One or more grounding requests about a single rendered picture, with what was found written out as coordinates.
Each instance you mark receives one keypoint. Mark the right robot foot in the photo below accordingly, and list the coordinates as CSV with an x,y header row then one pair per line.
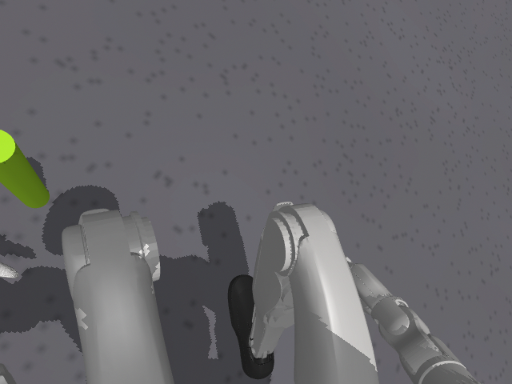
x,y
241,307

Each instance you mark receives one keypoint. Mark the can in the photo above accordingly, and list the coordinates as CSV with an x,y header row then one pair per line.
x,y
18,176

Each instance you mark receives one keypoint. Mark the right robot hand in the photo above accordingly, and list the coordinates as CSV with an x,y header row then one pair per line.
x,y
369,288

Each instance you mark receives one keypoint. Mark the left robot arm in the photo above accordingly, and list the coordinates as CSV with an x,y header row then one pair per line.
x,y
5,376

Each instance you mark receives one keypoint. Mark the left robot hand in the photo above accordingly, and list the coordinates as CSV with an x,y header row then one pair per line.
x,y
7,271

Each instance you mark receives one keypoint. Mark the right robot arm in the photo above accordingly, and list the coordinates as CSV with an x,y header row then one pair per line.
x,y
424,357

